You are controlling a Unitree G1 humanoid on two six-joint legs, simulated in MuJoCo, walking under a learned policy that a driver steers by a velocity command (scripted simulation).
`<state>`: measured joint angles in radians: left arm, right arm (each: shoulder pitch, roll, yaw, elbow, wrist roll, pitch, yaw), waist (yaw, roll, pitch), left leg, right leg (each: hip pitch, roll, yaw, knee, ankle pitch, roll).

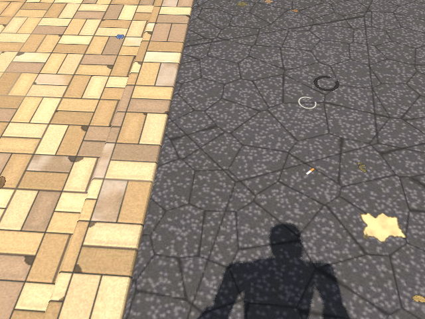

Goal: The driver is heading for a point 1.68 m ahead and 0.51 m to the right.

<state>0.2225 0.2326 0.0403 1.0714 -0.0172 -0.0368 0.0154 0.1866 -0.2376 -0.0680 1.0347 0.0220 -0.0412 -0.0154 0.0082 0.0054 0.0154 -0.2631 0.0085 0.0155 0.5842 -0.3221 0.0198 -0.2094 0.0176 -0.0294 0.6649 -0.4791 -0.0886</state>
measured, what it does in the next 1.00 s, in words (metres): walks ahead: left foot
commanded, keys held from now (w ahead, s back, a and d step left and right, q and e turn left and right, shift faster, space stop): w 0.60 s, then w+e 0.40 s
